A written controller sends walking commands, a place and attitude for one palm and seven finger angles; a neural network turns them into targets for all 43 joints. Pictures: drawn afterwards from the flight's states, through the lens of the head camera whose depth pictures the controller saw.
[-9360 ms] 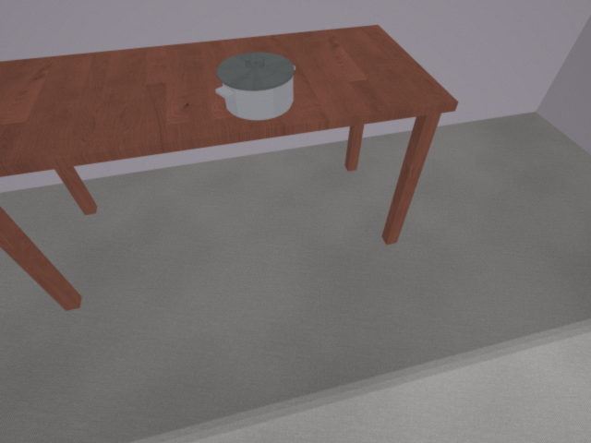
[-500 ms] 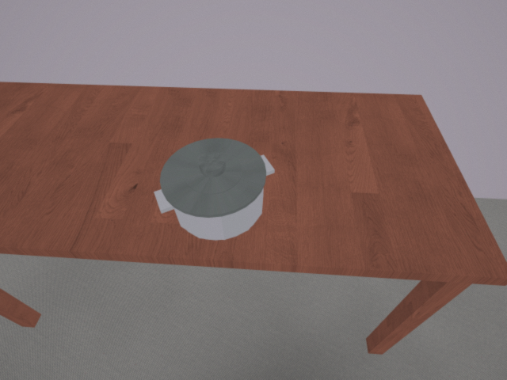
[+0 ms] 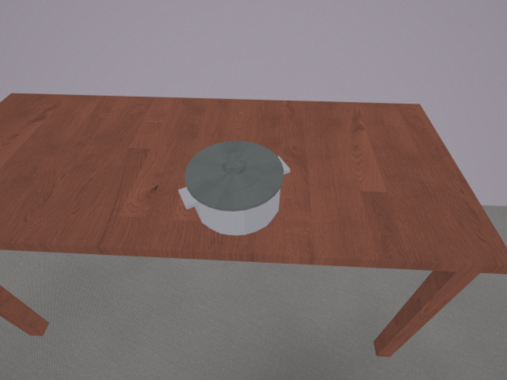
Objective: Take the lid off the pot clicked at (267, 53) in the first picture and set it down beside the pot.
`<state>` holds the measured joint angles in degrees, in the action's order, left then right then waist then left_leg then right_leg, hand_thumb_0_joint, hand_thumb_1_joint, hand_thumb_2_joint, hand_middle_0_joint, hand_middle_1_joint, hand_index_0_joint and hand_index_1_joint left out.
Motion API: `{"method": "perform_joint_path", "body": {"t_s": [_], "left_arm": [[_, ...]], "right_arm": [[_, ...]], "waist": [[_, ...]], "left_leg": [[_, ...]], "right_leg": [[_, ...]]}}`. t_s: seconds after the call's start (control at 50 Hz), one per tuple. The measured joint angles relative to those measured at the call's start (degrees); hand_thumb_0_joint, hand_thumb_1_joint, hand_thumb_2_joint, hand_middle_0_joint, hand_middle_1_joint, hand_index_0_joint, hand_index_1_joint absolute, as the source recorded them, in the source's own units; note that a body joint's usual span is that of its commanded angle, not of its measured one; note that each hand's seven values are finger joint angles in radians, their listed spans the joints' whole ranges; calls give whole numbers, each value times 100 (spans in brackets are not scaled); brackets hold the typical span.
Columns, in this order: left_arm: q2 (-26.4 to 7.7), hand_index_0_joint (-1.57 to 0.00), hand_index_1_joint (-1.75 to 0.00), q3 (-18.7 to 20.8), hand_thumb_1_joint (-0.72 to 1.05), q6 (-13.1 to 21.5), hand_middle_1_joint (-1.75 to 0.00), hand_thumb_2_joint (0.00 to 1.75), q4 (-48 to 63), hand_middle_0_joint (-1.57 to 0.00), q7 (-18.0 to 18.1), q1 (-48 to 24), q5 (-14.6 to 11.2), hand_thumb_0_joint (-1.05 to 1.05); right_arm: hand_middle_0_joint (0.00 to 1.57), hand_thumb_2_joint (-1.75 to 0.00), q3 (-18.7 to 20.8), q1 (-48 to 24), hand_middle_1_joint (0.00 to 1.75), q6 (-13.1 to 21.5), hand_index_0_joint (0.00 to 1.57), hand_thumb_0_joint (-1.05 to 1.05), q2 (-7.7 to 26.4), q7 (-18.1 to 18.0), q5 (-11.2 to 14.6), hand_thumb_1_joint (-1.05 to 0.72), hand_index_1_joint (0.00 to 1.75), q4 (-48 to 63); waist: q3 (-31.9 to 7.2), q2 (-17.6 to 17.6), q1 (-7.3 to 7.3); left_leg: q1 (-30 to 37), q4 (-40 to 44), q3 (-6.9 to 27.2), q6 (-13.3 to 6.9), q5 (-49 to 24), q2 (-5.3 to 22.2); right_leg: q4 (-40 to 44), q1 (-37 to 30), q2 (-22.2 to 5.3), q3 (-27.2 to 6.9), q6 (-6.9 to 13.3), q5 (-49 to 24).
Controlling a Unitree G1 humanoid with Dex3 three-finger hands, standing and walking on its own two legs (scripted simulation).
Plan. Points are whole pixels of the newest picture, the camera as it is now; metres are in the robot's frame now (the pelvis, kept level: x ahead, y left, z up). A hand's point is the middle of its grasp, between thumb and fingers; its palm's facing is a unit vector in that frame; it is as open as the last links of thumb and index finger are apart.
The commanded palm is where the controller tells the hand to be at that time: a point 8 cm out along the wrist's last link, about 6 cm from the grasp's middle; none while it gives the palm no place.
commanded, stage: come to a stop and stand still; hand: left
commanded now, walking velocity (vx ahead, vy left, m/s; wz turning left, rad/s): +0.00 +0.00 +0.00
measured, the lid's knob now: (233, 163) +0.51 +0.08 +0.06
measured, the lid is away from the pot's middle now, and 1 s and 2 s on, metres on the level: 0.00 0.00 0.00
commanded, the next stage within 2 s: look again from close up in 0.74 s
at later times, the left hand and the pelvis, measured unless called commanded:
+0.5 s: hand out of the picture +0.04 +0.17 -0.17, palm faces +0.04 -0.98 -0.20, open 7.3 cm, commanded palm none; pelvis +0.04 +0.00 +0.01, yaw +1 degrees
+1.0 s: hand out of the picture +0.06 +0.16 -0.17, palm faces +0.06 -0.98 -0.21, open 7.3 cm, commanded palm none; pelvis +0.06 -0.01 +0.01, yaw +2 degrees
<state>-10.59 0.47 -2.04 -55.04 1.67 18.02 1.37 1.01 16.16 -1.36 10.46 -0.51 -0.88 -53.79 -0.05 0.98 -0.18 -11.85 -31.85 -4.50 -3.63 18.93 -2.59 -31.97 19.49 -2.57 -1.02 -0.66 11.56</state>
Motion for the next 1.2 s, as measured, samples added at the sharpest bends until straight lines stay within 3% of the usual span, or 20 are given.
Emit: {"method": "perform_joint_path", "body": {"t_s": [0.32,0.72,1.2], "left_arm": [[207,-20,-30,-125,91,166,-30,90,-501,-20,13,153,-54,0],[178,-20,-30,-69,92,235,-30,90,-629,-20,75,-206,-74,1],[260,-20,-30,-91,92,240,-30,90,-752,-20,78,-34,-81,1]], "right_arm": [[20,-90,-124,105,30,191,20,0,-36,-60,54,-92,30,-510],[20,-90,-144,150,30,240,20,0,-245,-122,47,-91,30,-934],[20,-90,-129,131,30,264,20,0,-295,-158,62,-91,30,-1057]], "waist": [[46,13,-10],[77,-7,52],[91,-42,2]], "left_leg": [[348,507,106,-10,-103,-68],[622,640,196,103,36,44],[733,735,259,179,58,142]], "right_leg": [[370,-323,-42,40,-149,-23],[376,-552,60,140,-62,203],[504,-692,149,217,7,225]]}}
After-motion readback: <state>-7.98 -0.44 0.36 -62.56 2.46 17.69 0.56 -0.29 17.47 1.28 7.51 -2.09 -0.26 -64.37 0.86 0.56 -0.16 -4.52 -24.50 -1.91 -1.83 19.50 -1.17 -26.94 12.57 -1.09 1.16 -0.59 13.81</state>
